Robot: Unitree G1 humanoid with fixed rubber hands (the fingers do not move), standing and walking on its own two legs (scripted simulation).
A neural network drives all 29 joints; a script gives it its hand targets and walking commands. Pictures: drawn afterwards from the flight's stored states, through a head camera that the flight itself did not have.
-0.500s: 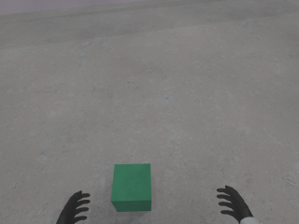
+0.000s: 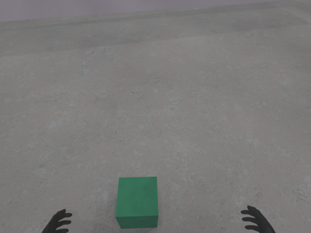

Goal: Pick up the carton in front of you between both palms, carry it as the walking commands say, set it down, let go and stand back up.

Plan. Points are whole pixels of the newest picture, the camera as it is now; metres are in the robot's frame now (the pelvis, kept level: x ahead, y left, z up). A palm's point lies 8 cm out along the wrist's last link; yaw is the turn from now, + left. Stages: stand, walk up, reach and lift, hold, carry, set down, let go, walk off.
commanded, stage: stand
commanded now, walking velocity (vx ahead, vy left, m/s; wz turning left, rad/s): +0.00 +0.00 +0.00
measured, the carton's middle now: (138, 203) +0.41 +0.09 -0.65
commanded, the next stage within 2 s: none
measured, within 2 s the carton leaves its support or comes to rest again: neither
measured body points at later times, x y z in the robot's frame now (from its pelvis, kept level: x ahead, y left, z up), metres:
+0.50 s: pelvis +0.00 +0.01 +0.00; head +0.01 +0.02 +0.45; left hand +0.14 +0.30 -0.10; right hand +0.13 -0.29 -0.10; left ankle -0.01 +0.12 -0.74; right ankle -0.05 -0.12 -0.74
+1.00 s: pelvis -0.01 +0.01 +0.01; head -0.02 +0.01 +0.46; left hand +0.10 +0.31 -0.10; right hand +0.10 -0.30 -0.10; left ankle -0.01 +0.12 -0.74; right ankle -0.05 -0.12 -0.74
